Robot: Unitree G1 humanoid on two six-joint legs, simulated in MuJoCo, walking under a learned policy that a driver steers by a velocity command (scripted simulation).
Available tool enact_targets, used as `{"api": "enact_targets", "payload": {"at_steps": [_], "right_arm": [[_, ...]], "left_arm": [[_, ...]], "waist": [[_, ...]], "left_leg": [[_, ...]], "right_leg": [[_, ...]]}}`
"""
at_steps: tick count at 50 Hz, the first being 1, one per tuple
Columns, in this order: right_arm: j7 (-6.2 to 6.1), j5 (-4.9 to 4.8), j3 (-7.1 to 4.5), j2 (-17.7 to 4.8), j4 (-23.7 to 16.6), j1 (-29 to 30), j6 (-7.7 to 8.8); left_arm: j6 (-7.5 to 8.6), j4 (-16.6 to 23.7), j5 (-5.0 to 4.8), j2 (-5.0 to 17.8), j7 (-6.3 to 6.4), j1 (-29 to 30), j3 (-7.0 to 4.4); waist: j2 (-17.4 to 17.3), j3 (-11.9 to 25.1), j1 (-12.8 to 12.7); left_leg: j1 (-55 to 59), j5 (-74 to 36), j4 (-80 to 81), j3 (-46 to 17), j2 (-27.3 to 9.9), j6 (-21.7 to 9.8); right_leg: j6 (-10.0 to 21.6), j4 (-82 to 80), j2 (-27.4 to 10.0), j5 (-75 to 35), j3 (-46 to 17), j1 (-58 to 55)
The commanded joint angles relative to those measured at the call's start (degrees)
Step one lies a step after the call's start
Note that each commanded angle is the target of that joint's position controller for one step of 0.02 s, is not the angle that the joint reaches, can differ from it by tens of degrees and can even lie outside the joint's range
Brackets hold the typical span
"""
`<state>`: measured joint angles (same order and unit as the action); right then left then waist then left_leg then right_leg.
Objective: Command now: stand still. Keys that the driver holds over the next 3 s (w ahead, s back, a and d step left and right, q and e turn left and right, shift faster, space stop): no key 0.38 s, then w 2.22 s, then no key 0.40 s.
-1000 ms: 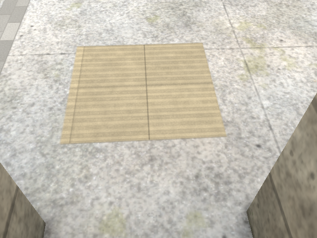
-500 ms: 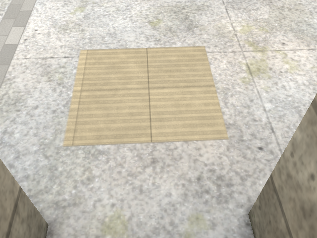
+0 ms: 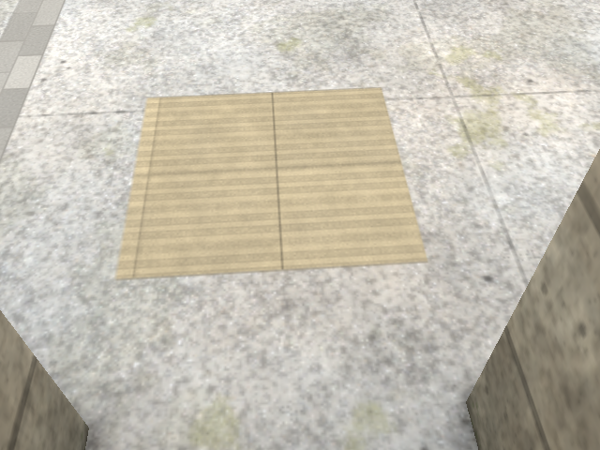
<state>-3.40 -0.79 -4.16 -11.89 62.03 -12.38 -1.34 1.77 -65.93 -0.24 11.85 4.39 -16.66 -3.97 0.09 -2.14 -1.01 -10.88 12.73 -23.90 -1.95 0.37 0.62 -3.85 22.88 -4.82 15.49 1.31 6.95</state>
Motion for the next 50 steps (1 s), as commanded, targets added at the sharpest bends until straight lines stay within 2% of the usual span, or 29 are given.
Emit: {"api": "enact_targets", "payload": {"at_steps": [1, 19, 20, 21, 24, 25, 26, 27, 28, 30, 31, 32, 33, 34, 35, 36, 37, 38, 40, 41, 42, 43, 44, 45, 46, 47, 48, 49, 50], "right_arm": [[-0.19, 0.00, -0.95, -5.77, -1.26, -2.28, 0.36], [-0.22, -0.08, -0.96, -5.64, -0.96, -3.23, 0.53], [-0.32, 0.01, -0.81, -5.06, -0.54, -4.00, 0.44], [-0.48, -0.09, -0.80, -5.02, -0.45, -3.90, 0.25], [-1.00, -1.25, -1.59, -7.16, -0.80, -4.28, 0.12], [-0.88, -1.54, -1.79, -7.26, -1.01, -5.00, 0.67], [-0.71, -1.12, -2.04, -7.17, -0.80, -6.04, 1.08], [-0.56, -1.22, -2.21, -6.87, -0.79, -6.69, 1.50], [-0.71, -1.74, -2.30, -6.47, -0.70, -7.42, 1.69], [-0.59, -1.66, -2.25, -5.57, -1.26, -7.10, 2.38], [-0.45, -1.79, -2.06, -4.70, -2.25, -4.77, 2.97], [-0.66, -2.16, -1.47, -2.09, -3.85, -1.10, 4.33], [-0.51, -1.96, -1.06, -0.65, -5.64, 2.53, 5.90], [-0.03, -1.70, -0.89, -1.07, -6.65, 4.34, 7.13], [0.37, -1.45, -1.14, -1.97, -7.32, 6.05, 7.81], [0.75, -1.56, -1.20, -1.44, -7.12, 5.43, 8.12], [1.14, -1.38, -1.48, -2.14, -7.34, 5.32, 8.18], [1.24, -0.85, -1.68, -2.41, -8.16, 7.19, 8.18], [1.57, -0.81, -1.40, -1.32, -9.77, 8.76, 7.54], [2.20, -0.47, -1.17, -1.24, -9.98, 8.60, 6.82], [2.86, -0.84, -0.97, -0.68, -9.82, 7.06, 6.22], [3.29, -0.81, -0.77, -0.38, -9.83, 4.19, 5.55], [3.58, -0.90, -1.96, -3.78, -8.76, -0.64, 5.18], [3.68, -0.62, -3.54, -6.23, -7.03, -6.66, 4.47], [3.56, -1.28, -5.28, -9.12, -4.57, -16.19, 4.16], [3.20, -0.93, -6.19, -11.27, -0.89, -26.87, 3.47], [3.17, 0.38, -5.09, -14.65, -0.08, -26.83, 3.84], [4.06, 0.11, -3.63, -14.43, -2.07, -22.28, 5.50], [4.92, -0.06, -2.35, -10.43, -4.46, -14.72, 6.85]], "left_arm": [[0.19, 0.29, -0.02, 6.20, 0.20, -4.70, -0.95], [0.31, 0.25, -0.11, 6.07, 0.17, -5.41, -1.02], [0.22, -0.31, -0.06, 5.39, 0.23, -6.37, -0.87], [0.05, -0.62, -0.20, 4.89, 0.33, -6.76, -0.78], [0.04, 0.36, -0.96, 5.11, 0.88, -6.36, -1.03], [0.52, 0.99, -1.12, 5.64, 0.96, -6.14, -1.12], [1.50, 1.68, -1.57, 4.99, 1.03, -6.90, -1.12], [2.29, 1.88, -1.66, 4.76, 0.91, -7.29, -1.11], [3.16, 2.16, -1.67, 3.99, 0.60, -7.54, -0.91], [4.10, 1.87, -2.34, 3.71, 0.15, -10.44, -0.99], [4.40, 1.25, -2.47, 4.51, 0.00, -13.37, -1.21], [4.25, 0.04, -2.86, 7.44, -0.18, -18.36, -1.98], [4.25, -0.97, -3.30, 11.69, -0.33, -23.20, -3.24], [4.54, -0.93, -3.06, 12.91, -0.37, -24.61, -3.72], [5.14, -0.88, -2.34, 11.26, -0.55, -25.84, -3.49], [5.45, -1.27, -1.98, 10.39, -0.96, -26.50, -3.47], [5.46, -0.68, -2.00, 9.57, -1.33, -25.46, -3.31], [5.28, -0.14, -2.27, 9.07, -1.50, -23.98, -3.17], [4.35, 1.50, -2.09, 8.21, -1.04, -19.57, -2.72], [3.78, 3.33, -1.73, 9.12, -0.69, -14.98, -2.90], [3.30, 4.81, -1.34, 11.04, -0.69, -10.28, -3.14], [3.45, 5.76, -1.90, 12.07, -0.62, -7.93, -3.52], [3.92, 6.46, -2.16, 12.97, -0.63, -6.70, -3.64], [4.29, 6.36, -2.02, 13.34, -0.65, -6.40, -3.51], [4.58, 5.98, -1.99, 12.29, -1.20, -5.63, -2.61], [5.43, 5.67, -1.56, 12.18, -1.03, -4.80, -2.12], [6.14, 7.34, -0.73, 1.14, -1.51, -5.95, 0.75], [7.84, 6.63, -3.50, -2.82, -1.45, -20.74, 0.87], [8.47, 8.23, -4.95, -0.26, -1.22, -17.50, 0.28]], "waist": [[0.23, -0.83, -0.03], [0.18, -0.70, 0.06], [0.07, 0.29, 0.13], [-0.29, -0.62, 0.15], [-2.04, -4.59, 0.42], [-2.55, -5.61, 0.81], [-3.92, -5.45, 0.55], [-4.58, -5.48, 0.63], [-4.75, -5.53, 0.78], [-2.49, -5.72, -0.49], [0.43, -6.40, -1.99], [5.70, -8.37, -3.93], [14.13, -8.40, -5.30], [16.76, -9.49, -5.67], [14.28, -9.41, -6.28], [12.40, -8.44, -5.71], [11.14, -7.21, -5.44], [10.29, -8.04, -5.30], [8.21, -8.72, -3.69], [6.91, -7.64, -2.07], [8.99, -7.60, -0.18], [10.89, -5.91, 1.99], [11.07, -4.52, 5.10], [9.83, -0.59, 8.46], [7.88, 4.35, 14.44], [3.69, 8.40, 19.89], [-15.92, 7.25, 14.49], [-26.25, 16.17, 5.18], [-14.89, 6.74, 3.17]], "left_leg": [[1.49, -10.03, 3.57, -1.45, -1.23, -1.15], [1.74, -10.55, 3.60, -1.45, -1.32, -1.11], [2.16, -5.71, 4.13, -1.23, -0.98, -1.12], [1.19, 1.27, 4.78, -1.40, -0.67, -1.26], [-4.43, 25.89, 4.97, -3.25, -0.81, -3.84], [-5.93, 30.39, 4.55, -4.61, -1.67, -4.71], [-5.74, 31.51, 4.25, -6.64, -2.82, -5.44], [-5.46, 30.91, 3.63, -8.29, -3.93, -6.08], [-5.06, 30.49, 3.30, -9.26, -4.55, -6.49], [-7.76, 29.45, 0.07, -9.52, -4.41, -6.73], [-12.15, 26.94, -4.10, -6.62, -2.49, -5.65], [-20.45, 21.71, -11.80, -1.44, 0.41, -3.80], [-28.56, 14.00, -23.84, 4.74, 3.44, -1.76], [-36.30, 17.31, -31.77, 3.73, 1.07, -1.94], [-42.78, 22.18, -40.22, 0.96, -0.97, -2.73], [-48.06, 22.54, -45.91, -0.26, -2.65, -3.87], [-51.03, 21.35, -47.35, -0.02, -4.04, -4.67], [-53.28, 19.96, -46.63, 0.16, -4.88, -4.92], [-49.07, 14.58, -38.83, 0.03, -6.39, -4.23], [-40.12, 8.87, -31.34, 0.82, -6.05, -3.48], [-28.90, 4.34, -27.11, 3.55, -4.74, -2.89], [-15.31, 0.27, -25.02, 6.52, -2.98, -2.97], [-4.86, -4.86, -23.54, 8.14, -1.02, -2.65], [3.53, -5.31, -23.23, 10.21, 1.56, -3.14], [14.25, -4.51, -22.40, 11.13, 3.19, -4.25], [23.81, -1.99, -20.68, 10.65, 3.56, -4.65], [20.32, 6.45, -11.30, -14.33, -8.84, -9.80], [19.43, 20.80, 9.50, -48.76, -19.73, -18.08], [12.44, 19.71, 14.62, -51.82, -22.07, -16.57]], "right_leg": [[0.85, -3.68, 0.71, -8.47, 0.26, 3.31], [0.87, -3.58, 0.81, -8.78, 0.12, 3.48], [0.90, -3.68, 1.28, -4.90, 0.63, 3.15], [1.06, -3.46, 1.94, 0.47, 1.11, 4.02], [3.11, 1.76, 3.55, 19.21, 2.19, 9.55], [4.39, 3.40, 2.92, 23.04, 1.14, 11.81], [5.55, 5.25, 1.93, 22.62, 0.52, 13.19], [6.27, 6.95, 1.34, 21.09, 0.19, 14.11], [6.55, 8.23, 0.90, 20.19, 0.35, 15.20], [8.25, 7.73, 0.07, 21.46, -1.70, 13.49], [9.63, 4.76, -1.15, 22.97, -4.67, 10.08], [12.32, -0.97, -4.55, 22.36, -11.41, 3.57], [16.51, -7.89, -12.35, 18.41, -24.83, -3.70], [19.79, -8.88, -19.25, 10.11, -34.07, -7.14], [20.56, -7.85, -20.92, 2.98, -36.01, -11.35], [19.40, -5.48, -20.39, 0.12, -34.10, -15.72], [17.76, -4.62, -19.14, -0.97, -30.77, -18.10], [16.29, -4.81, -18.30, -3.12, -28.41, -18.40], [13.36, -7.63, -16.22, -1.24, -22.15, -12.97], [11.65, -8.30, -13.32, -0.38, -16.80, -6.49], [10.55, -10.08, -11.08, -2.57, -11.59, 2.53], [10.27, -12.71, -10.58, -6.31, -7.79, 10.74], [9.00, -10.78, -9.20, -13.99, -4.76, 13.74], [7.80, -3.79, -7.57, -27.39, -2.13, 13.28], [6.40, 7.99, -5.45, -37.16, 0.20, 13.33], [3.98, 23.91, -2.62, -34.40, 0.63, 17.73], [1.32, 52.71, 4.70, 16.46, -3.20, 26.78], [4.42, 64.64, 8.89, 20.55, -14.59, 29.42], [4.88, 69.07, 5.94, 14.15, -12.53, 33.53]]}}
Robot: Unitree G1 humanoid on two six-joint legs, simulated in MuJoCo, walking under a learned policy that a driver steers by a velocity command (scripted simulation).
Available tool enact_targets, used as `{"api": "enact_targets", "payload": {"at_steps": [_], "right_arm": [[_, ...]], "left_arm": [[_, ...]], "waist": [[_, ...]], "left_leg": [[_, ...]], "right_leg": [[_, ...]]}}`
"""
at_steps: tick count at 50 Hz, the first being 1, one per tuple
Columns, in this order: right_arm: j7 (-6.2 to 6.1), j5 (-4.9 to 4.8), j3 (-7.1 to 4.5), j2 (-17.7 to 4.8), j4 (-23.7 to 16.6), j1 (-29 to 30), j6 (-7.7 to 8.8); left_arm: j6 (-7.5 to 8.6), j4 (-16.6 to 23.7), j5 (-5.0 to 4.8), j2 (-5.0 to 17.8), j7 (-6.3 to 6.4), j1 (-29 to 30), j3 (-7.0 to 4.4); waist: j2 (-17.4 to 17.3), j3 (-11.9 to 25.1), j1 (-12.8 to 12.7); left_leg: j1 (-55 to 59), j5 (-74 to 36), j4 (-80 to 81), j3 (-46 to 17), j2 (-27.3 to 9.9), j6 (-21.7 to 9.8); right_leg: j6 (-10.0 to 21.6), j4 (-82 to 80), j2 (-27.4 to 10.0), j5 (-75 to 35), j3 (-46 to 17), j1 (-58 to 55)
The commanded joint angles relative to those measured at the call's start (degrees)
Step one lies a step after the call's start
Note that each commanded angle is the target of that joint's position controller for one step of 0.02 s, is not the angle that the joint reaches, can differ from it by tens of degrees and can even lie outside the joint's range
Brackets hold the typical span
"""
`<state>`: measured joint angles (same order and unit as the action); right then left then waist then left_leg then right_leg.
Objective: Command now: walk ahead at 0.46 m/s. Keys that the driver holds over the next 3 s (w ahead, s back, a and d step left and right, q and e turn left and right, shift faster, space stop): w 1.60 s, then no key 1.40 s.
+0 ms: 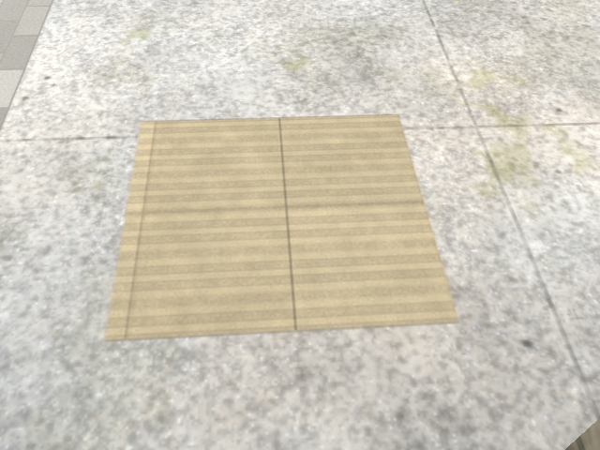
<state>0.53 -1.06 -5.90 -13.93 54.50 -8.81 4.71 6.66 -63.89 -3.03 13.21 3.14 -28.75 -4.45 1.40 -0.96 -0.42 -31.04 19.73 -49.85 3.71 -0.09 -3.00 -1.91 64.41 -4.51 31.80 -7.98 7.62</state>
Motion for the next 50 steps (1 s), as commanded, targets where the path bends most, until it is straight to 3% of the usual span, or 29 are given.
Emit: {"api": "enact_targets", "payload": {"at_steps": [1, 2, 3, 5, 6, 9, 12, 15, 16, 18, 20, 22, 23, 24, 25, 26, 27, 28, 29, 30, 31, 33, 37, 41, 42, 45, 47, 48, 50], "right_arm": [[1.64, -0.19, 0.18, -6.01, 2.40, -13.28, 2.01], [2.22, 0.36, 0.26, -6.35, 1.82, -9.22, 2.77], [1.91, 0.69, 0.33, -5.60, 2.22, -7.63, 3.09], [0.65, 0.60, 1.07, -3.80, 4.14, -9.19, 3.32], [0.00, 0.28, 1.28, -3.51, 5.14, -10.75, 3.41], [-1.42, 0.08, 0.88, -5.59, 5.98, -14.51, 3.34], [-2.31, -0.05, 1.38, -4.86, 6.03, -15.68, 2.62], [-2.71, -0.11, 1.45, -5.80, 5.61, -17.68, 1.89], [-2.43, 0.10, 1.49, -5.92, 6.22, -18.89, 1.55], [-2.06, -0.39, 1.36, -6.25, 6.80, -21.44, 0.85], [-1.93, -0.22, 1.50, -5.95, 7.16, -22.43, 0.48], [-1.92, 0.15, 1.04, -8.85, 6.04, -19.63, -0.05], [-2.11, 0.62, 0.92, -10.25, 5.39, -17.14, -0.35], [-2.25, 1.06, 1.33, -9.98, 4.34, -15.50, -0.35], [-1.56, 1.04, 3.70, -0.46, 3.50, -25.07, 0.43], [-1.26, -0.46, 3.83, -0.63, 4.70, -23.75, 1.70], [-1.45, -2.28, 2.70, -5.17, 1.97, -16.52, 2.55], [-2.34, -2.50, 2.80, -4.57, 0.83, -11.96, 2.70], [-2.99, -1.82, 2.45, -4.51, 1.11, -10.52, 2.31], [-3.22, -0.82, 2.14, -4.02, 1.17, -10.59, 1.31], [-3.31, -0.77, 1.91, -3.54, 0.79, -9.88, 0.84], [-3.08, -1.18, 1.90, -1.78, -0.07, -8.50, 0.50], [-2.33, 0.03, 1.65, -2.97, -3.78, 0.94, 0.46], [-0.40, 0.39, 2.72, -2.27, -4.99, 9.95, 0.73], [-0.08, -0.58, 2.95, -2.17, -5.38, 11.50, 0.85], [1.40, -0.82, 2.93, -4.28, -7.15, 15.14, 1.06], [1.89, -0.83, 2.50, -5.90, -7.04, 13.47, 1.17], [1.92, -0.48, 1.92, -7.36, -5.28, 8.89, 1.15], [1.28, -0.51, -0.58, -11.88, 0.64, -9.00, 0.79]], "left_arm": [[3.31, 8.97, -1.89, 0.90, -0.25, 0.82, 0.46], [2.61, 10.15, -0.15, 1.31, 0.55, 5.09, 0.38], [1.63, 10.66, 1.11, 1.63, 0.89, 6.28, 0.23], [0.20, 11.77, 0.40, 3.74, 0.58, 6.64, -0.47], [-0.03, 12.66, 0.41, 4.44, 0.51, 8.37, -0.66], [-0.24, 15.64, 1.47, 4.39, 0.06, 17.52, -0.59], [-0.58, 17.55, 1.46, 2.59, -1.35, 24.41, 0.14], [-0.81, 19.35, 1.29, 0.84, -3.29, 32.52, 1.23], [-0.77, 19.89, 0.58, 0.45, -3.77, 34.03, 1.52], [-0.51, 21.02, 0.60, 0.28, -4.57, 37.12, 1.99], [-0.30, 21.92, 0.25, 2.32, -5.29, 37.71, 1.77], [-0.19, 19.59, 1.22, 7.12, -5.39, 29.31, -0.35], [-0.52, 16.74, 1.43, 9.52, -5.06, 19.93, -1.65], [-1.47, 14.77, 1.84, 11.55, -4.54, 10.32, -2.49], [-1.46, 12.34, 3.47, 17.47, -4.79, 3.16, -3.65], [-1.19, 11.01, 2.95, 12.45, -4.98, 2.04, -2.63], [-0.37, 12.18, 2.56, 9.53, -4.83, 8.45, -1.51], [0.40, 12.98, 1.78, 8.21, -5.24, 12.48, -1.19], [0.73, 13.05, 1.66, 7.22, -5.49, 15.24, -1.04], [0.96, 13.32, 1.87, 5.90, -5.21, 16.64, -0.85], [0.86, 13.12, 2.63, 4.72, -5.30, 16.75, -0.26], [0.64, 13.03, 2.41, 4.99, -4.95, 15.71, -0.17], [0.09, 12.78, 2.17, 9.39, -2.89, 11.31, -1.33], [0.11, 11.93, 1.74, 8.68, -2.26, 8.34, -0.85], [0.04, 10.86, 2.04, 8.72, -2.68, 7.46, -0.77], [-0.80, 9.38, 1.74, 9.12, -2.47, 5.38, -0.81], [-1.32, 9.08, 1.52, 10.08, -2.26, 6.25, -1.01], [-1.59, 9.53, 1.57, 11.49, -2.39, 7.71, -1.47], [-2.64, 9.94, 2.61, 9.85, -2.56, 8.17, -0.62]], "waist": [[-7.99, 0.96, 2.19], [-1.07, -0.39, 2.07], [-0.56, -0.86, 1.13], [-6.66, -3.76, 0.01], [-7.24, -5.10, -0.20], [-3.99, -6.22, 1.13], [-3.91, -6.00, 1.94], [-3.92, -6.65, 4.59], [-4.73, -7.80, 4.92], [-4.49, -8.89, 5.60], [-6.01, -7.96, 4.77], [-11.07, -0.85, -0.58], [-13.06, 4.71, -6.28], [-10.96, 10.62, -11.32], [7.85, 24.06, -5.63], [9.37, 29.09, -6.01], [6.27, 16.03, -4.85], [-1.31, 8.59, -3.17], [-4.48, 4.08, -1.23], [-3.83, 2.31, 0.56], [-1.29, 1.17, 0.94], [2.71, -0.98, 1.84], [2.14, -3.40, 0.22], [3.67, -4.69, -2.82], [4.30, -6.10, -3.03], [3.30, -6.91, -3.05], [3.67, -5.60, -1.25], [4.47, -3.89, 0.89], [1.86, 6.63, 9.85]], "left_leg": [[26.44, 8.78, 37.16, -48.25, -21.10, -11.46], [19.51, 3.29, 34.75, -40.00, -19.32, -9.44], [15.74, 4.21, 36.19, -33.94, -17.12, -7.89], [14.46, -0.03, 38.81, -27.44, -14.16, -8.14], [15.46, -2.69, 40.20, -24.73, -13.24, -8.29], [22.49, -15.99, 42.09, -18.87, -12.97, -7.42], [25.45, -26.28, 41.66, -11.34, -10.56, -5.71], [23.59, -26.24, 42.83, -6.63, -8.41, -4.91], [24.62, -27.66, 42.83, -6.59, -8.89, -5.33], [30.73, -31.55, 41.78, -6.83, -11.26, -6.57], [37.35, -40.66, 39.05, -6.05, -13.11, -6.08], [42.82, -62.20, 28.19, -5.12, -12.97, -4.27], [40.14, -68.42, 17.97, -4.00, -11.87, -3.22], [28.24, -59.74, 3.93, -3.97, -10.43, -1.93], [7.21, -16.67, -23.43, -4.46, 0.61, 1.67], [1.12, 9.99, -31.02, -14.48, 3.23, 0.34], [-4.07, 8.35, -33.62, -13.78, -0.23, -0.39], [-3.93, 3.32, -30.48, -11.78, -3.01, -0.02], [-2.56, -0.10, -25.77, -10.51, -4.64, 0.51], [0.20, -3.02, -21.09, -10.20, -6.65, 0.54], [1.53, -3.30, -18.66, -10.07, -7.72, 0.70], [-0.12, -2.37, -12.76, -8.91, -8.61, 1.37], [-7.61, -14.49, 0.71, -7.33, -8.98, 3.70], [0.18, -29.11, 14.42, -2.43, -4.79, 3.98], [0.55, -29.68, 15.54, -3.02, -5.03, 3.49], [-3.02, -25.94, 19.32, -4.04, -5.02, 1.55], [-0.47, -21.65, 20.27, -4.05, -4.46, 0.14], [3.47, -19.82, 20.40, -3.10, -3.50, -0.76], [25.53, -20.31, 17.31, -1.78, -1.66, -3.55]], "right_leg": [[4.42, 26.47, 2.47, -7.50, -0.13, 34.47], [5.45, 23.40, -0.31, -11.54, 0.61, 31.87], [6.30, 18.85, -2.42, -15.43, 0.83, 29.40], [6.55, 11.45, -3.95, -16.83, 1.38, 28.24], [6.29, 7.38, -4.35, -16.79, 1.92, 29.13], [3.95, -4.43, -4.46, -22.20, 4.18, 35.00], [2.25, -16.99, -2.60, -31.53, 6.98, 34.64], [1.52, -26.93, 0.92, -38.67, 11.69, 27.61], [1.85, -28.55, 0.98, -38.43, 11.62, 27.32], [2.93, -31.65, 2.08, -36.70, 12.45, 29.07], [5.36, -35.46, 3.36, -34.34, 13.42, 28.00], [7.73, -36.51, 7.01, -31.39, 14.41, 17.44], [9.47, -36.82, 8.18, -33.21, 14.48, 4.98], [11.77, -33.28, 3.14, -35.53, 8.69, -12.52], [23.42, -35.57, -15.69, -25.00, -21.82, -35.07], [22.56, -45.77, -18.95, -19.18, -36.14, -35.21], [18.44, -47.06, -16.74, -19.84, -27.23, -25.27], [16.50, -48.51, -14.24, -27.29, -18.47, -15.12], [15.01, -50.20, -11.93, -31.80, -12.15, -7.29], [13.56, -52.46, -9.40, -30.35, -7.58, -2.98], [14.60, -55.00, -8.88, -27.68, -7.10, -0.61], [15.55, -57.04, -8.09, -30.96, -4.74, 0.79], [15.23, -58.85, -7.70, -32.76, -0.77, -1.73], [12.39, -59.13, -3.84, -29.12, 6.14, 1.42], [12.38, -59.07, -4.34, -29.19, 5.97, 1.39], [11.78, -56.47, -8.26, -30.07, 5.09, -7.71], [10.66, -53.65, -10.12, -35.79, 4.94, -11.77], [10.20, -50.09, -9.97, -42.34, 5.68, -12.79], [7.03, -27.34, -5.04, -53.52, 9.44, -6.80]]}}
Over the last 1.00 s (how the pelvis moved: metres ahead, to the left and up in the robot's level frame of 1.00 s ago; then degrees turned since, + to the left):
0.22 0.07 -0.05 0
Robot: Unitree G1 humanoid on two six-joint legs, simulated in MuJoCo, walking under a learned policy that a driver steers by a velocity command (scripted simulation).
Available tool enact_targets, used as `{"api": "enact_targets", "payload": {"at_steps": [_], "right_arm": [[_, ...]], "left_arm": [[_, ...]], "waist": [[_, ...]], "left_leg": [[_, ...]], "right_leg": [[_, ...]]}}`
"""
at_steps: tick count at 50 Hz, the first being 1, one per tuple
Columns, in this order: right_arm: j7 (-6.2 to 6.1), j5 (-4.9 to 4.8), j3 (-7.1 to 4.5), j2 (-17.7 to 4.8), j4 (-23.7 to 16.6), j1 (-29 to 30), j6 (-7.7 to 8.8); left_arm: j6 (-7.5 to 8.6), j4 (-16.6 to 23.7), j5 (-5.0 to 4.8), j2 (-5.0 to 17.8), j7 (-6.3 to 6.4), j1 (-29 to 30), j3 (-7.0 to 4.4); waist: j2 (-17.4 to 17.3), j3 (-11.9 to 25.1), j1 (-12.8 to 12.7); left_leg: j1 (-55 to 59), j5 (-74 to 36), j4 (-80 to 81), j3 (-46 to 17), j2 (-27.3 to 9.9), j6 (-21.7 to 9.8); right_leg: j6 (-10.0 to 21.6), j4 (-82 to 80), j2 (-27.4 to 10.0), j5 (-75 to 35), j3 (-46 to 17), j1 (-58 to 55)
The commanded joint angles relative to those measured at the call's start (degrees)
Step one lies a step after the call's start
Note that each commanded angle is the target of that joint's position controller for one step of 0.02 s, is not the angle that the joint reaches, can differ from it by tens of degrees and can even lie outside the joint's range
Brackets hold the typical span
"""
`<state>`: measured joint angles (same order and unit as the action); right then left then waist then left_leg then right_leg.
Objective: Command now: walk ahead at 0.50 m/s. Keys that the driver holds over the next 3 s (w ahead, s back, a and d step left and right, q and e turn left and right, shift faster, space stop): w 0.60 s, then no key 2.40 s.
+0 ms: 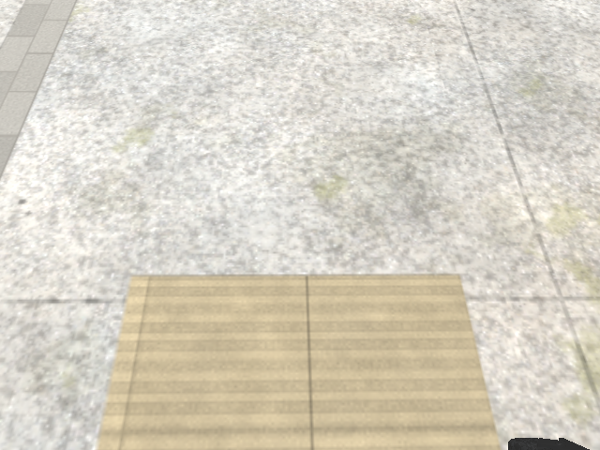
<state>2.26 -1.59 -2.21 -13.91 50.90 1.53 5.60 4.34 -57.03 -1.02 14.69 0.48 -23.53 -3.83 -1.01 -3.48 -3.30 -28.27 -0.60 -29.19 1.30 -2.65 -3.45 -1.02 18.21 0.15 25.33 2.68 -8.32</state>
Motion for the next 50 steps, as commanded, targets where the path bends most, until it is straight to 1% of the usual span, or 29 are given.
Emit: {"api": "enact_targets", "payload": {"at_steps": [1, 2, 3, 4, 5, 6, 7, 8, 11, 13, 16, 19, 22, 24, 25, 27, 28, 29, 30, 31, 32, 33, 34, 35, 37, 38, 40, 45, 50], "right_arm": [[-0.81, 0.86, -5.47, -17.84, 5.65, -25.96, -0.41], [0.22, 1.73, -5.23, -18.42, 6.82, -28.93, -0.15], [0.71, 1.06, -3.55, -11.80, 6.11, -23.67, 0.75], [0.89, 0.79, -2.66, -8.90, 4.73, -17.73, 1.37], [1.11, 1.33, -1.83, -6.97, 3.98, -13.45, 1.88], [1.13, 1.82, -1.41, -5.37, 4.43, -12.03, 2.23], [0.97, 2.24, -1.08, -4.32, 5.30, -12.19, 2.38], [0.73, 1.81, -1.17, -4.58, 5.77, -12.73, 2.22], [-0.63, 0.90, -1.38, -6.41, 7.70, -16.36, 2.09], [-1.33, 1.37, -1.39, -7.35, 8.12, -18.25, 1.71], [-2.15, 1.64, -1.22, -7.86, 8.42, -20.52, 0.77], [-2.70, 1.24, -0.76, -7.66, 8.67, -22.99, 0.07], [-2.89, 0.67, -0.57, -7.25, 9.86, -26.94, -0.80], [-3.02, 0.09, -1.06, -8.49, 9.94, -27.22, -1.57], [-3.31, 0.25, -1.42, -9.44, 9.77, -26.45, -1.80], [-3.61, 0.69, -2.07, -10.94, 8.74, -23.76, -2.36], [-3.63, 0.98, -2.26, -11.24, 8.05, -22.30, -2.80], [-3.80, 1.40, -1.68, -10.09, 7.41, -21.94, -3.14], [-3.29, 2.02, 0.24, -3.37, 6.75, -29.97, -2.74], [-2.70, 1.31, 1.27, -0.70, 7.83, -32.46, -1.44], [-2.41, -0.03, -0.34, -7.25, 6.66, -27.43, -0.07], [-2.61, -0.96, -0.84, -9.02, 5.39, -22.92, 0.44], [-3.10, -0.47, -1.02, -8.31, 5.45, -21.18, 0.33], [-3.50, 0.30, -1.55, -7.99, 5.81, -21.36, -0.38], [-3.57, 0.68, -1.53, -5.41, 6.50, -23.35, -2.06], [-3.59, 0.93, -1.33, -3.81, 6.70, -23.89, -2.66], [-3.80, 1.61, -1.47, -3.89, 5.42, -21.56, -3.43], [-3.95, 1.39, -1.35, -4.09, 3.25, -13.15, -3.98], [-4.21, 1.65, -1.79, -5.60, 2.20, -9.60, -4.39]], "left_arm": [[0.14, 3.74, 1.99, 3.94, -0.03, -3.81, 0.47], [1.64, 2.98, -0.56, -3.73, -0.95, -11.79, 2.65], [2.52, 3.56, -2.85, 4.13, -0.56, -4.84, 1.25], [3.03, 5.37, -3.66, 6.45, -0.19, 2.18, 0.74], [3.28, 5.76, -2.49, 6.55, 0.49, 4.71, 0.66], [3.06, 5.80, -1.32, 6.29, 0.71, 5.24, 0.22], [2.33, 5.96, -0.74, 5.68, 0.32, 4.65, 0.16], [1.79, 5.90, -0.10, 3.99, 0.12, 4.39, 0.39], [0.44, 7.53, -0.09, 3.26, 0.10, 7.95, 0.42], [0.01, 9.24, -0.07, 3.94, 0.39, 12.47, 0.07], [0.23, 11.09, -0.08, 3.26, 0.24, 17.19, -0.03], [0.68, 12.58, -0.16, 1.85, -0.90, 23.27, 0.30], [1.03, 14.36, -0.76, 1.79, -2.36, 27.53, 0.66], [1.44, 15.33, -0.81, 2.62, -3.06, 28.31, 0.61], [1.71, 15.45, -0.56, 3.36, -3.13, 27.74, 0.41], [1.82, 13.71, -0.54, 6.51, -2.96, 21.44, -0.76], [1.57, 11.65, -0.46, 8.84, -2.59, 14.29, -1.94], [1.06, 8.92, -0.51, 11.43, -2.16, 4.24, -3.24], [0.91, 7.18, 0.86, 16.14, -1.95, -2.76, -4.21], [1.10, 6.71, 0.94, 13.33, -2.78, -1.72, -3.08], [1.64, 7.50, 0.63, 9.30, -3.07, 3.55, -1.53], [1.92, 8.59, 1.04, 7.37, -3.11, 9.13, -0.66], [2.20, 8.62, 1.22, 6.13, -3.40, 12.85, -0.08], [2.52, 8.26, 1.43, 4.93, -3.54, 14.13, 0.37], [2.48, 6.81, 2.45, 4.05, -3.71, 13.88, 0.89], [2.33, 5.79, 2.77, 4.01, -3.38, 12.95, 1.20], [1.94, 4.92, 2.57, 5.42, -2.40, 13.07, 1.22], [-0.12, 3.41, 2.36, 7.82, -0.51, 11.68, 1.15], [-1.51, 1.59, 1.64, 7.05, -0.40, 11.65, 1.33]], "waist": [[-9.43, 17.30, 10.72], [-23.50, 25.77, 6.48], [-11.56, 18.61, 7.72], [-6.87, 9.78, 7.40], [-2.06, 6.74, 5.95], [-2.77, 5.14, 4.52], [-4.03, 5.58, 3.34], [-5.32, 5.01, 3.17], [-2.84, 1.62, 3.24], [-1.11, -0.48, 4.66], [-0.92, -2.19, 5.82], [-1.97, -4.22, 7.93], [-1.99, -5.73, 9.04], [-2.55, -6.09, 8.27], [-3.28, -5.72, 6.81], [-4.91, -0.74, 2.78], [-5.09, 4.54, -1.09], [-2.66, 11.71, -5.89], [10.05, 21.50, -3.00], [18.02, 26.63, -1.28], [11.80, 18.93, -1.10], [7.02, 12.37, 0.45], [1.76, 7.88, 2.38], [1.96, 6.89, 3.94], [4.15, 6.59, 5.80], [4.11, 6.71, 6.45], [4.42, 6.98, 6.98], [5.13, 7.82, 3.91], [5.40, 5.18, 3.16]], "left_leg": [[38.19, 4.47, -2.28, -17.00, -10.88, -8.33], [50.18, 26.75, 12.73, -45.06, -20.12, -15.95], [44.56, 33.73, 17.56, -43.72, -18.33, -11.88], [37.09, 27.21, 16.54, -34.27, -16.18, -8.46], [30.13, 17.09, 16.49, -26.71, -14.04, -7.24], [25.62, 10.23, 17.00, -21.03, -11.67, -6.59], [23.55, 6.23, 18.09, -17.31, -9.91, -6.44], [22.98, 3.72, 18.99, -15.82, -9.31, -6.88], [22.42, 3.09, 22.34, -13.13, -9.51, -8.83], [24.59, 4.24, 24.27, -12.79, -10.15, -9.02], [25.72, 2.99, 25.04, -9.77, -8.83, -7.73], [23.82, 2.75, 26.05, -5.66, -6.88, -7.07], [28.67, 0.05, 25.05, -4.65, -9.04, -7.61], [34.03, -3.88, 23.23, -4.83, -11.03, -7.26], [35.79, -8.21, 21.55, -4.83, -12.02, -6.89], [38.67, -24.32, 14.40, -3.99, -12.24, -5.38], [37.91, -32.53, 5.72, -2.51, -10.65, -4.09], [31.77, -31.09, -8.32, -0.78, -8.02, -2.20], [10.92, -7.17, -30.97, 0.78, -0.23, 0.55], [-2.22, 32.63, -45.23, -4.88, 8.10, 1.78], [-6.38, 32.55, -50.79, -9.87, 4.39, 0.38], [-5.69, 28.90, -50.18, -8.06, 1.68, -0.05], [-3.40, 24.86, -46.54, -6.53, -1.03, 0.73], [-0.17, 22.61, -42.36, -6.44, -2.99, 1.07], [4.53, 20.67, -37.99, -5.79, -3.45, 2.05], [5.45, 19.74, -35.80, -5.15, -3.32, 3.05], [4.78, 16.17, -28.73, -4.59, -3.23, 4.72], [7.02, 5.82, -11.13, -3.04, -2.17, 5.72], [8.73, 9.12, -2.85, -3.38, -1.71, 4.27]], "right_leg": [[3.65, 40.21, -3.31, -24.32, -0.15, 22.74], [2.22, 55.20, 4.80, 9.49, -7.02, 38.69], [3.29, 59.96, 1.36, 6.79, -11.12, 44.01], [4.49, 58.86, -2.09, 1.49, -8.53, 47.32], [4.77, 56.00, -5.17, -4.27, -8.17, 45.03], [4.76, 52.10, -7.08, -8.42, -8.27, 42.00], [4.77, 49.95, -8.30, -10.58, -8.60, 38.24], [4.56, 48.22, -8.54, -11.02, -8.28, 37.58], [2.88, 42.46, -9.05, -12.64, -6.43, 42.31], [1.48, 36.67, -9.71, -18.67, -6.47, 47.95], [0.53, 27.65, -8.53, -26.55, -5.42, 50.25], [0.46, 17.78, -5.99, -33.64, -1.81, 45.33], [1.44, 12.77, -4.83, -33.86, -1.46, 45.48], [2.73, 10.45, -4.54, -30.86, -2.25, 46.77], [3.68, 9.55, -4.30, -28.84, -2.53, 46.13], [4.96, 10.39, -1.82, -24.12, -1.17, 38.55], [6.16, 10.79, 0.09, -23.58, -0.01, 29.04], [7.95, 11.73, -1.15, -25.27, -1.38, 14.20], [15.24, 11.05, -14.93, -18.11, -22.37, -8.84], [20.90, -0.78, -23.23, -13.85, -46.10, -15.46], [17.93, -1.95, -21.78, -18.13, -41.21, -7.85], [16.17, -1.53, -20.10, -29.84, -30.46, 1.41], [15.01, -2.03, -17.38, -41.89, -21.25, 10.10], [13.71, -2.69, -15.12, -48.08, -15.60, 14.69], [13.92, -4.19, -13.03, -54.72, -10.88, 19.70], [15.08, -4.33, -12.97, -58.21, -9.20, 21.11], [15.94, -4.51, -12.27, -60.62, -6.50, 21.55], [12.63, -4.47, -10.38, -52.08, -4.10, 19.91], [12.78, -2.67, -11.72, -39.01, -7.35, 18.16]]}}
Over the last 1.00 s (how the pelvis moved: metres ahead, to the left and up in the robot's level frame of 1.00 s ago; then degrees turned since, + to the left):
0.65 0.04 0.03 0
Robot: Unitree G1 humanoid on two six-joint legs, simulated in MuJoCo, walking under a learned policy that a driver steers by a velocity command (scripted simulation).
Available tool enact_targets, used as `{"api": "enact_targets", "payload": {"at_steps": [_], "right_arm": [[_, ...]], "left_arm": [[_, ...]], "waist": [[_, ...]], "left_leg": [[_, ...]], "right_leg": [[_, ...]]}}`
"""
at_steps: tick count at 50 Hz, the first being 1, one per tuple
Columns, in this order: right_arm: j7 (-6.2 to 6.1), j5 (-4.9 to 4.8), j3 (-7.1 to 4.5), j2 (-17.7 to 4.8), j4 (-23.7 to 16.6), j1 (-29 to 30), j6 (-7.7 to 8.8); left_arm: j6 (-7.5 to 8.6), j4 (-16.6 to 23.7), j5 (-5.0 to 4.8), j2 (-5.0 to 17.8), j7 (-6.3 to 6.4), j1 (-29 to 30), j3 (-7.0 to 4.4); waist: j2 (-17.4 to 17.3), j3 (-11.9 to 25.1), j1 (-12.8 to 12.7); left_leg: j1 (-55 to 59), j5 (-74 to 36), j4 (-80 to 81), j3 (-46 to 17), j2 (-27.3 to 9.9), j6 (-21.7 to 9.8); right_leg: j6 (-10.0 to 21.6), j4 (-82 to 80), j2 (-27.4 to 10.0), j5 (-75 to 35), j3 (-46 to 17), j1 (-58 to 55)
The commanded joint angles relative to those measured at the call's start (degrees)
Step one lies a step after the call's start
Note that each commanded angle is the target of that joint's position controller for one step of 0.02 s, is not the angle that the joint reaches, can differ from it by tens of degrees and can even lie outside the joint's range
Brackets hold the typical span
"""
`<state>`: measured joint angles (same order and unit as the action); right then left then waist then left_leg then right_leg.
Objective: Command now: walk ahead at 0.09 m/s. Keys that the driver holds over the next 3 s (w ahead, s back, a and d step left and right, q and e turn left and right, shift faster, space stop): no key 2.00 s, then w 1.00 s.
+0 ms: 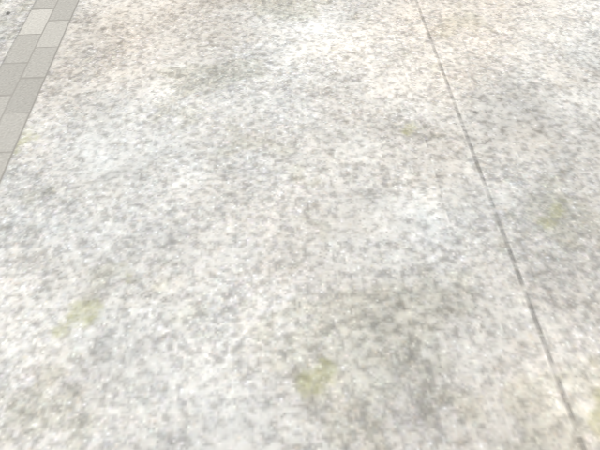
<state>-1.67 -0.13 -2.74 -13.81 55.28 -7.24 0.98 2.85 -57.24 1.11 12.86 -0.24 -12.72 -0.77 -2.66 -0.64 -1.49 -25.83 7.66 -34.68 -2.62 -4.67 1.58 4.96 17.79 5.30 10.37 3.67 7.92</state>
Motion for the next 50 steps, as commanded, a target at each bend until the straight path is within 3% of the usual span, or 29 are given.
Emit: {"api": "enact_targets", "payload": {"at_steps": [1, 2, 3, 4, 5, 6, 7, 10, 19, 34, 50], "right_arm": [[-0.30, 0.50, -1.29, -5.54, -1.95, -1.74, 0.42], [-0.43, 1.07, -1.48, -6.51, -1.53, -2.85, 0.58], [-0.55, 1.34, -1.93, -8.94, -1.31, -3.78, 0.92], [-0.65, 0.66, -2.41, -11.57, -0.84, -2.95, 0.77], [-0.29, 0.02, -1.80, -7.48, -0.37, -2.28, 0.51], [0.06, -0.22, -1.47, -5.53, -0.25, -1.55, 0.34], [0.19, 0.06, -1.42, -5.51, -0.36, -0.51, 0.33], [0.30, 0.15, -1.54, -6.11, 0.65, -0.71, 0.80], [-0.03, -0.10, -1.49, -6.01, 2.62, 0.51, 0.12], [-0.48, 0.09, -1.32, -4.93, 4.99, 1.32, -1.18], [-0.84, 0.11, -0.80, -4.08, 7.00, -0.96, -1.20]], "left_arm": [[-0.21, 1.60, -1.05, 8.36, 0.30, 1.42, -1.58], [-0.26, 0.95, -1.28, 7.37, 0.23, -0.49, -1.34], [0.10, 0.98, -0.54, 6.33, 0.36, -1.84, -1.06], [0.34, -0.18, 0.02, 5.97, 0.31, -8.53, -1.29], [0.01, -0.61, 0.02, 5.34, 0.66, -7.53, -1.01], [-0.54, -0.16, -0.38, 6.37, 0.85, -4.45, -1.15], [-1.11, 0.12, -0.74, 6.55, 1.22, -2.72, -1.21], [-2.25, -0.02, -0.59, 7.17, 1.42, -2.11, -1.36], [-2.83, -2.01, -0.84, 6.43, 1.60, -2.18, -1.41], [-2.28, -4.69, -0.63, 5.00, 2.04, -4.12, -0.97], [-1.71, -5.72, -0.69, 3.17, 2.20, -7.54, -0.77]], "waist": [[6.37, 2.25, 2.56], [4.42, 2.61, 2.74], [1.93, 3.84, 1.74], [-3.97, 5.78, -2.98], [-4.26, 6.14, -1.60], [-2.74, 4.29, -0.25], [-1.59, 3.90, 0.07], [-0.88, 4.40, 0.28], [2.13, 3.73, 0.68], [2.55, -0.51, 1.15], [2.84, -1.94, 1.36]], "left_leg": [[9.17, -2.57, 7.63, 0.98, 0.51, -1.60], [13.40, -11.61, 12.27, -0.07, -0.50, -2.48], [18.05, -23.36, 11.56, -3.17, -3.45, -3.54], [23.02, -28.40, 7.49, -4.46, -5.30, -6.85], [21.21, -22.75, 7.37, -3.70, -4.03, -7.51], [19.12, -18.38, 7.96, -2.85, -2.31, -6.38], [18.13, -17.63, 8.01, -2.31, -1.56, -5.49], [18.02, -19.31, 7.40, -1.49, -0.70, -5.17], [18.02, -18.14, 6.58, -0.63, 0.23, -5.63], [17.75, -7.89, 9.30, 0.05, 1.64, -4.50], [16.70, -3.70, 10.56, 0.09, 2.04, -4.06]], "right_leg": [[5.57, -0.55, -15.99, -20.63, -8.33, 2.27], [3.21, 1.30, -13.85, -16.41, -8.07, 2.88], [0.91, 4.48, -10.90, -11.65, -6.94, 4.79], [-1.09, 3.94, -7.44, -4.03, -5.23, 8.58], [-2.25, 3.14, -6.51, -0.85, -3.93, 6.97], [-2.70, 3.32, -6.07, -0.20, -3.39, 6.87], [-2.71, 3.82, -6.30, -1.46, -3.33, 6.54], [-2.36, 4.76, -7.07, -5.85, -3.88, 4.80], [-2.79, 5.87, -7.71, -7.90, -3.91, 3.43], [-3.07, 2.75, -8.11, 1.52, -4.18, 6.52], [-2.80, 1.15, -8.06, 5.00, -4.23, 7.71]]}}
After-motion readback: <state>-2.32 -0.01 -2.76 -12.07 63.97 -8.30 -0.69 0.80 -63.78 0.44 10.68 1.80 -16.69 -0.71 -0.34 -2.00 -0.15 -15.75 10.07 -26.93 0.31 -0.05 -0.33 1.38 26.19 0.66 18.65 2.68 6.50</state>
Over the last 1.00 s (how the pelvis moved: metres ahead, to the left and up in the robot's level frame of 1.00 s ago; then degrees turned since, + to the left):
0.53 -0.03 0.02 0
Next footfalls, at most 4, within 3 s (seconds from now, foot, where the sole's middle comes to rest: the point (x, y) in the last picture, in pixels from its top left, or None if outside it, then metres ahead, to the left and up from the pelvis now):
0.04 left None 0.13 0.15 -0.78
2.32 left None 0.20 0.18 -0.78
2.84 right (349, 418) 0.58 -0.05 -0.78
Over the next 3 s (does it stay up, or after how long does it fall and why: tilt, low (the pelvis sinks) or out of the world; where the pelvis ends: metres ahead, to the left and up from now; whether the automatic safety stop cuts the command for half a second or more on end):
stays up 0.48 0.04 -0.01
